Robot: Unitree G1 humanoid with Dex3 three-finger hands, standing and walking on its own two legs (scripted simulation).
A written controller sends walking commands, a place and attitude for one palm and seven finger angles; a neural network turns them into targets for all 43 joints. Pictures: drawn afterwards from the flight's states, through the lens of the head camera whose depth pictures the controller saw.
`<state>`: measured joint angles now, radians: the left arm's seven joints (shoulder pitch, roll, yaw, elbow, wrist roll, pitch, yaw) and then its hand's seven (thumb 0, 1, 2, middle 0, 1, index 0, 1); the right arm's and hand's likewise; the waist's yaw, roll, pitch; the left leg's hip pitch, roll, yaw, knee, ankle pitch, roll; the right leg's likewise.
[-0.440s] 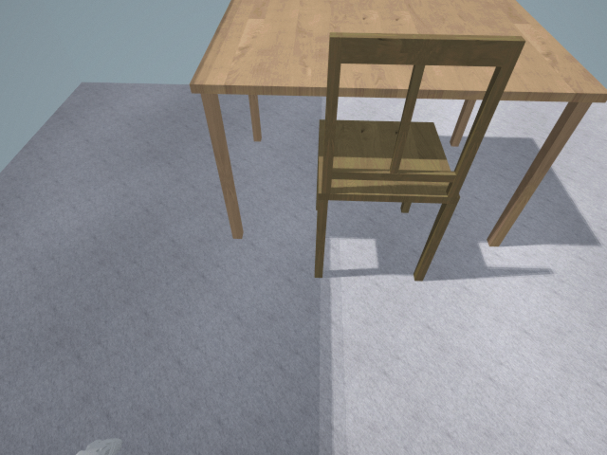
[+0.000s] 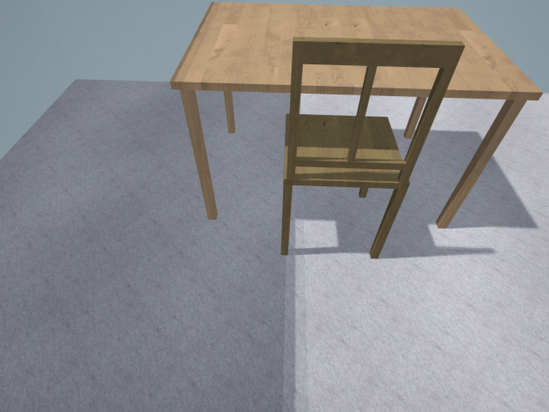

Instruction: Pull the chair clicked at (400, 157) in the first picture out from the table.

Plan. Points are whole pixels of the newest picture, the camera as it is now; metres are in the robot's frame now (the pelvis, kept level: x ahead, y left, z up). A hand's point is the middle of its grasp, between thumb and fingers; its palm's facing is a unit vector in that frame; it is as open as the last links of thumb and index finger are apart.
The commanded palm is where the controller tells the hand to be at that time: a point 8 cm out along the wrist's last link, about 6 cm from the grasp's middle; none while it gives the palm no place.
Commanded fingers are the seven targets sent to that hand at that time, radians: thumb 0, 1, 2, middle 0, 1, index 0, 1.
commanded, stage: stand and wait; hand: left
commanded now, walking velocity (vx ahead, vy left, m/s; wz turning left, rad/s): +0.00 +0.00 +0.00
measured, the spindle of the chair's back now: (360, 117) +0.90 -0.19 -0.06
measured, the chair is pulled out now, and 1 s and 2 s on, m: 0.00 0.00 0.00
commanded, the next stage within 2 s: look at it before walking up in 0.38 s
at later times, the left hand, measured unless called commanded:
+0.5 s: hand out of the picture +0.07 +0.24 -0.15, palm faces -0.02 -0.94 -0.33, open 7.4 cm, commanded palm none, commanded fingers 0.00 0.90 0.90 -0.20 -0.30 -0.20 -0.30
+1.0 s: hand out of the picture +0.05 +0.25 -0.15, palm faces -0.02 -0.95 -0.33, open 7.4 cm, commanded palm none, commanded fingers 0.00 0.90 0.90 -0.20 -0.30 -0.20 -0.30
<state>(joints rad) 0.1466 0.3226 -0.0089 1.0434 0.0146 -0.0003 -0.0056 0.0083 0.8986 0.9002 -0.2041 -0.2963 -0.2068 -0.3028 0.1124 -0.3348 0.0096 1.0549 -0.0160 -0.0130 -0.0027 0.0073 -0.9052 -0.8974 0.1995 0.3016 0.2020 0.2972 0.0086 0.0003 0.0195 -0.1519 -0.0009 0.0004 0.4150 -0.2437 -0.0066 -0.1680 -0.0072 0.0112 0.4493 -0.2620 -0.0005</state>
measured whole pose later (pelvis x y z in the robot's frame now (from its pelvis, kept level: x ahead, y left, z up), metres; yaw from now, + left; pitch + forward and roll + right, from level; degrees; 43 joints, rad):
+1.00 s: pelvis -0.01 +0.00 +0.00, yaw +0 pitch -1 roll +0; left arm 0.15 0.33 0.00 1.10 0.01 -0.01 -0.01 0.01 0.90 0.90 -0.20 -0.30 -0.21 -0.30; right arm 0.13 -0.33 0.01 1.12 -0.01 -0.02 0.00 0.01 -0.91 -0.90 0.20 0.30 0.20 0.30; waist 0.01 -0.01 0.02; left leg -0.14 0.00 0.00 0.36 -0.20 -0.01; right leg -0.15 0.00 0.01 0.38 -0.21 0.00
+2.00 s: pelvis -0.03 +0.01 -0.01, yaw -26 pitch +3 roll +0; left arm 0.29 0.24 0.08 0.91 0.02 0.06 -0.01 0.01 0.90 0.90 -0.20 -0.30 -0.21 -0.30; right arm 0.16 -0.23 -0.04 0.87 -0.01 -0.01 -0.03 0.01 -0.91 -0.90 0.20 0.30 0.20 0.30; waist 0.05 -0.02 0.00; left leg -0.24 0.00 -0.03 0.48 -0.34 -0.01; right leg -0.40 0.14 0.21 0.56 -0.26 -0.02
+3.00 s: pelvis +0.16 -0.17 -0.01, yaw -47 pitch -1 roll -2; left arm 0.28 0.21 0.05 1.06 0.02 0.01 0.01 0.01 0.91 0.90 -0.20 -0.30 -0.20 -0.30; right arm 0.24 -0.14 -0.01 0.99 -0.02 -0.04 -0.02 0.00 -0.94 -0.90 0.20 0.30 0.20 0.30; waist 0.01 -0.06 0.02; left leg -0.29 -0.01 0.09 0.50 -0.20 0.08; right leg -0.38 -0.03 -0.04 1.02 -0.43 0.03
